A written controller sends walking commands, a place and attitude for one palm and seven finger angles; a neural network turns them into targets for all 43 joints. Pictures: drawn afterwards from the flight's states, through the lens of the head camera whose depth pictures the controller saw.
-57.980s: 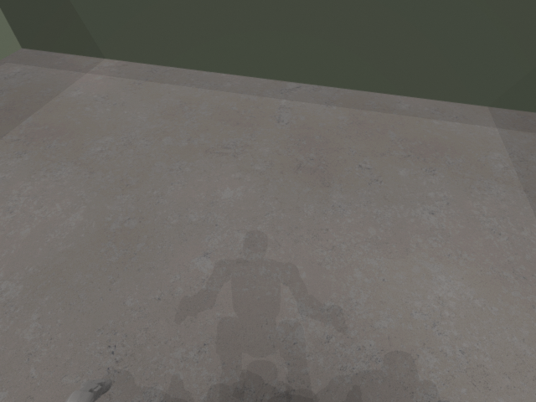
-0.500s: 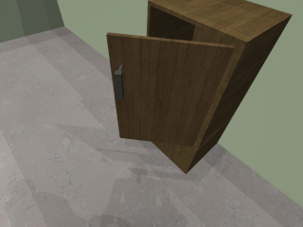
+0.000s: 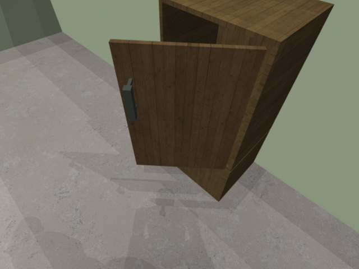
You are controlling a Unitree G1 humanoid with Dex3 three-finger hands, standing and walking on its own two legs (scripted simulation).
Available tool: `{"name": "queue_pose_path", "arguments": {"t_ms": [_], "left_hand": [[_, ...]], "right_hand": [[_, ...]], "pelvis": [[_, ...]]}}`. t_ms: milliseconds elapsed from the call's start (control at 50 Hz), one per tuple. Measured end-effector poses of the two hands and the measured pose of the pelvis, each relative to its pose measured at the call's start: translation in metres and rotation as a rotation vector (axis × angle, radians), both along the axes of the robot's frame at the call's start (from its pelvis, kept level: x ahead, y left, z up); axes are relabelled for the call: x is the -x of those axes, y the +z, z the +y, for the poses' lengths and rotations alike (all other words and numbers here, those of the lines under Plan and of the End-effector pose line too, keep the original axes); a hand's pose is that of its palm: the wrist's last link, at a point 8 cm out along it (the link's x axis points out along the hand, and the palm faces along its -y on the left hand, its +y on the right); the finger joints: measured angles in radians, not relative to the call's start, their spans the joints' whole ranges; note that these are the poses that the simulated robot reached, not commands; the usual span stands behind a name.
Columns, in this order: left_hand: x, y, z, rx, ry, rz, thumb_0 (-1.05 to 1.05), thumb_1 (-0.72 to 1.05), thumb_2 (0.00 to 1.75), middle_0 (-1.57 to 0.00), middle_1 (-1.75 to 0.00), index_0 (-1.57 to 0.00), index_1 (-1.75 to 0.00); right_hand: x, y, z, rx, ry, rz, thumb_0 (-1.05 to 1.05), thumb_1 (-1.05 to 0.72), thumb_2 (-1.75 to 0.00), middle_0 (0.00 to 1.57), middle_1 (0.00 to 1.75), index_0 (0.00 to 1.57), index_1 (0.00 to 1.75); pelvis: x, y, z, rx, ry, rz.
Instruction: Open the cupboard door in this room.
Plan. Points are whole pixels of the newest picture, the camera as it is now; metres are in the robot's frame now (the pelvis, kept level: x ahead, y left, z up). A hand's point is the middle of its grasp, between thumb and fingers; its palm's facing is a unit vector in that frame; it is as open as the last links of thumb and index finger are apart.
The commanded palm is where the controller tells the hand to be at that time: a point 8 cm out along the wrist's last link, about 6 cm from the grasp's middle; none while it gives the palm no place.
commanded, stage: look again from close up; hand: left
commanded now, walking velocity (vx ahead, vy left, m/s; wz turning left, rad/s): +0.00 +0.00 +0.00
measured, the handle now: (131, 99) +0.58 +0.19 +0.03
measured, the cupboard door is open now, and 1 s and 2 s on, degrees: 41 41 41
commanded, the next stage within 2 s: raise the hand with hooked fingers in 0.46 s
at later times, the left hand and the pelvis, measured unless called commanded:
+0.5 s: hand out of the picture +0.01 +0.18 -0.17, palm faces +0.02 -0.97 -0.23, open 7.4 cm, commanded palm none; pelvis +0.00 +0.00 +0.00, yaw -1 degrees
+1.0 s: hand out of the picture +0.13 +0.19 -0.06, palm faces +0.05 -1.00 +0.02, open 8.7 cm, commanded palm +0.12 +0.25 -0.04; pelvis -0.06 -0.02 -0.07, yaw +1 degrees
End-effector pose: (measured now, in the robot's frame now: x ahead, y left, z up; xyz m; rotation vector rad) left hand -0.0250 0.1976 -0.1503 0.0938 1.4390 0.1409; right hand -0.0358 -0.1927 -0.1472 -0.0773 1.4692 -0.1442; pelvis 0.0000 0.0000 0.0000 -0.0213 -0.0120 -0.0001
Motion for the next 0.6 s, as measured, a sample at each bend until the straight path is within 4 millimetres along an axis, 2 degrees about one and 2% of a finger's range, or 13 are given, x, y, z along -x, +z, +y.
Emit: {"name": "queue_pose_path", "arguments": {"t_ms": [100,220,420,580,600], "left_hand": [[0.006,0.001,0.006,-0.005,-0.006,0.012,0.01,0.91,0.89,-0.20,-0.30,-0.20,-0.30],[-0.003,0.007,0.018,-0.039,-0.007,-0.012,0.01,0.91,0.89,-0.20,-0.30,-0.20,-0.30],[-0.025,0.014,0.028,-0.077,-0.033,-0.054,0.01,0.91,0.89,-0.20,-0.30,-0.20,-0.30],[-0.031,0.016,0.025,-0.092,-0.039,-0.066,0.01,0.92,0.89,-0.20,-0.30,-0.20,-0.30],[-0.040,0.020,0.026,-0.092,0.008,-0.117,0.01,0.92,0.89,-0.20,-0.30,-0.20,-0.30]], "right_hand": [[-0.019,-0.005,-0.007,0.017,0.036,-0.062,0.02,-0.92,-0.90,0.20,0.30,0.20,0.30],[-0.029,-0.009,-0.008,0.014,0.048,-0.098,0.02,-0.92,-0.90,0.20,0.30,0.20,0.30],[-0.024,-0.009,-0.009,-0.007,0.045,-0.081,0.01,-0.92,-0.90,0.20,0.30,0.20,0.30],[-0.017,-0.009,-0.012,-0.020,0.043,-0.045,0.01,-0.91,-0.90,0.20,0.30,0.20,0.30],[-0.021,-0.006,-0.015,-0.011,0.038,-0.073,0.01,-0.91,-0.90,0.20,0.30,0.20,0.30]], "pelvis": [[0.001,-0.003,0.006,-0.004,0.002,0.003],[-0.001,-0.003,0.010,-0.018,-0.003,-0.010],[-0.001,0.000,0.005,-0.032,-0.012,-0.014],[0.000,0.001,-0.001,-0.032,-0.010,-0.007],[0.002,0.000,-0.002,-0.030,-0.011,-0.001]]}}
